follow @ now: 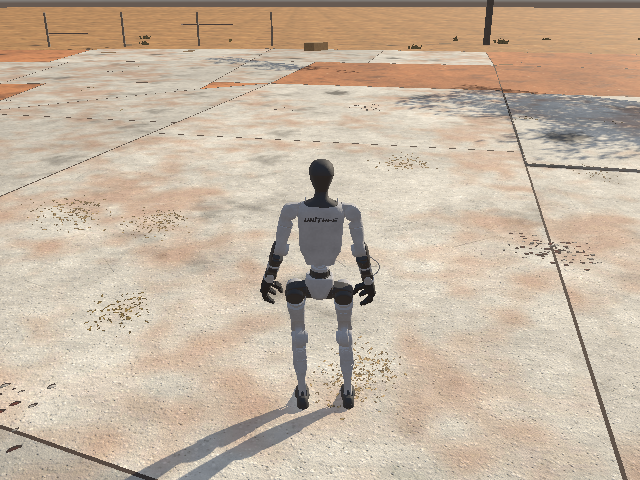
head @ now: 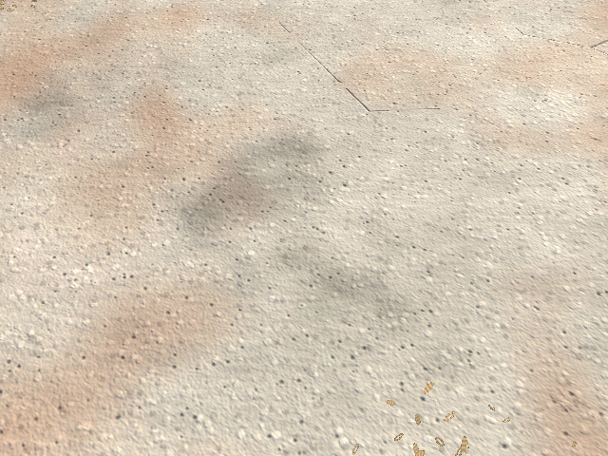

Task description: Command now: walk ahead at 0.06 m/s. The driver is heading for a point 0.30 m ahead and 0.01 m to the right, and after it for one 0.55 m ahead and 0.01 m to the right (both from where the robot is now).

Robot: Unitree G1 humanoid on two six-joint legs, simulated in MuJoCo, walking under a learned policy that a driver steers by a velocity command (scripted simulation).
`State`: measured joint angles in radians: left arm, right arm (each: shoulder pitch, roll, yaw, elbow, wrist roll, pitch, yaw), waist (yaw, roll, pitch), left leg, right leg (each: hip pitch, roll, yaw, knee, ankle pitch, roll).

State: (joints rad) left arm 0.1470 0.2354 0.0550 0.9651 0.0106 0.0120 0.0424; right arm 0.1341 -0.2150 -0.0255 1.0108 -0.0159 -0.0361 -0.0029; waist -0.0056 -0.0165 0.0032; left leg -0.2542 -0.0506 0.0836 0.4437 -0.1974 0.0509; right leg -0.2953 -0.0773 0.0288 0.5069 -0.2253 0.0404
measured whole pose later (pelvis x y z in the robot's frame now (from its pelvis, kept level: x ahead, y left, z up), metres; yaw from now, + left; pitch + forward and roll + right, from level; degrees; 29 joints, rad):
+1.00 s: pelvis +0.08 -0.04 +0.00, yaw +0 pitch +1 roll +1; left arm 0.19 0.24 0.07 1.09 -0.03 -0.07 0.01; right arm 0.33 -0.26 -0.07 1.09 0.03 -0.04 -0.02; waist -0.02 0.04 -0.02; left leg -0.13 0.03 0.04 0.42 -0.31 0.01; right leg -0.34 -0.05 -0.07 0.65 -0.35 -0.04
